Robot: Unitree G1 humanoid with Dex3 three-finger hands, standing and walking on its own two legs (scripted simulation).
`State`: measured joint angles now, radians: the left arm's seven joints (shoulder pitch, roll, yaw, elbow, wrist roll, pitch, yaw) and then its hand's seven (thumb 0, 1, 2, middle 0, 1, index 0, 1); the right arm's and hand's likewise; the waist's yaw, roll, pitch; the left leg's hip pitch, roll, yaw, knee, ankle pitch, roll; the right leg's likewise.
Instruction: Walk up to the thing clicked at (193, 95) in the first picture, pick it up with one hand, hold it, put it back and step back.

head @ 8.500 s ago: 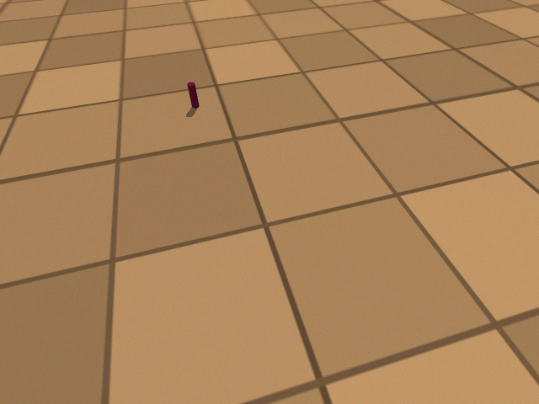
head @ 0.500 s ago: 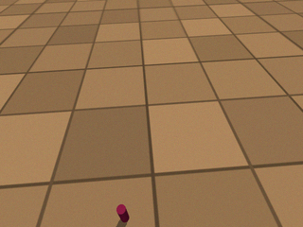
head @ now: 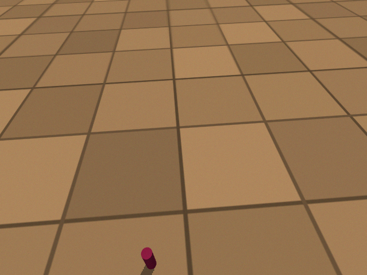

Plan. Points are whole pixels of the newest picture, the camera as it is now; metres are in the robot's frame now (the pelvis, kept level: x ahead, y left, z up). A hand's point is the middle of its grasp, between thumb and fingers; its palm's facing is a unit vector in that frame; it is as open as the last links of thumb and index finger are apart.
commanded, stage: stand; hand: left
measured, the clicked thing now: (149, 258) +0.35 +0.21 -0.70
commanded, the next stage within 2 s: go down in 0.42 s
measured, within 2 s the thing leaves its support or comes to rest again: neither
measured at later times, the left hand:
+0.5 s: hand out of the picture +0.07 +0.26 -0.16, palm faces -0.02 -0.94 -0.35, open 7.4 cm
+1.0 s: hand out of the picture +0.15 +0.28 -0.17, palm faces +0.04 -0.94 -0.34, open 15.8 cm
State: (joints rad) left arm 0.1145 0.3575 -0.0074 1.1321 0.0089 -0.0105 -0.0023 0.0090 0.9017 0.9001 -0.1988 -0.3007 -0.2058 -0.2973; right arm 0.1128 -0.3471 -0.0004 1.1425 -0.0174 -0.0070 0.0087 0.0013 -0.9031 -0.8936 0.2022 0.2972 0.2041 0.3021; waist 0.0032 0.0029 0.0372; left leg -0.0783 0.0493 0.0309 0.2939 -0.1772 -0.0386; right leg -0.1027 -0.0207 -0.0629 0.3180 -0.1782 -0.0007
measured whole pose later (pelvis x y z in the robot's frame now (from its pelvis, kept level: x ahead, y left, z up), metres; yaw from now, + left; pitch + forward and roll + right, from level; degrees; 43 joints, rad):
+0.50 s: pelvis +0.00 +0.00 +0.00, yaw +0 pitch -2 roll +0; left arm 0.12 0.36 -0.01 1.13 0.01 -0.01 0.00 0.01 0.90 0.90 -0.20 -0.30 -0.21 -0.30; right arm 0.11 -0.35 0.00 1.14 -0.02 -0.01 0.01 0.00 -0.90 -0.89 0.20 0.30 0.20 0.30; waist 0.00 0.00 0.04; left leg -0.08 0.05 0.03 0.29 -0.18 -0.04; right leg -0.10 -0.02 -0.06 0.32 -0.18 0.00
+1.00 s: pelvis -0.01 +0.02 -0.03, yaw +0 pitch +9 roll -1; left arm 0.08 0.33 0.18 0.81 0.06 0.13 -0.03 0.00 -0.20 0.13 -0.08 -0.07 -0.08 -0.07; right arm 0.26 -0.24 -0.03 0.69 0.02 -0.09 -0.03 0.00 -0.86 -0.88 0.20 0.30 0.20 0.30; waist -0.03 0.00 -0.04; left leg -0.52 0.04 0.03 0.74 -0.37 -0.01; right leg -0.53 -0.04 -0.05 0.71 -0.34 0.02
